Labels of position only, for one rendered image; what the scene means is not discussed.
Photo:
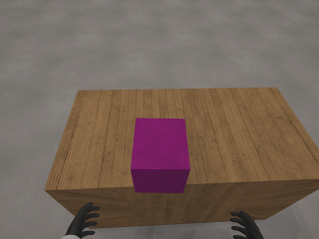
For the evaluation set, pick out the left robot hand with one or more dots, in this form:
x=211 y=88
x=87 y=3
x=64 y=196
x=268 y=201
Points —
x=78 y=224

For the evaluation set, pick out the carton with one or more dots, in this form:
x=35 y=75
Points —
x=160 y=159

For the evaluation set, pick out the right robot hand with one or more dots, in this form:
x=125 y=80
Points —
x=250 y=230

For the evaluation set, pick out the pedestal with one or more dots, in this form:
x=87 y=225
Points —
x=247 y=151

